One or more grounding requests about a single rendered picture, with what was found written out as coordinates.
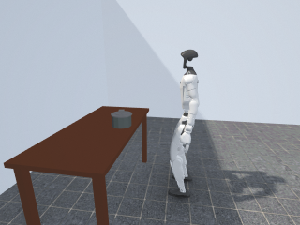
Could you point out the robot left upper arm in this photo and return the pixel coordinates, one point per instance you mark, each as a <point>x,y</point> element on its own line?
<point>189,82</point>

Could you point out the lid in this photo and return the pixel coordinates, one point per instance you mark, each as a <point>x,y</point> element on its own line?
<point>121,114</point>

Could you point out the pot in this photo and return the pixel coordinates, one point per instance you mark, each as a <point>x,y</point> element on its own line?
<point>120,123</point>

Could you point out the left robot hand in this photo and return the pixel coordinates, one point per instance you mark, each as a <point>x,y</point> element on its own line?
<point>184,139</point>

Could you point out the left robot forearm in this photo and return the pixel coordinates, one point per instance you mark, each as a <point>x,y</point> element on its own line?
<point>193,111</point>

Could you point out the humanoid robot torso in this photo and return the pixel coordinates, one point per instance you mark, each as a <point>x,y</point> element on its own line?
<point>185,98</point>

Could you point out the right robot shin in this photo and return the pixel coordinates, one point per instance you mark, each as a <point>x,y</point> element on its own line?
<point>183,156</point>

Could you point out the table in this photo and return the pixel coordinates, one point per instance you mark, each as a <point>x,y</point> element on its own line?
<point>86,148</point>

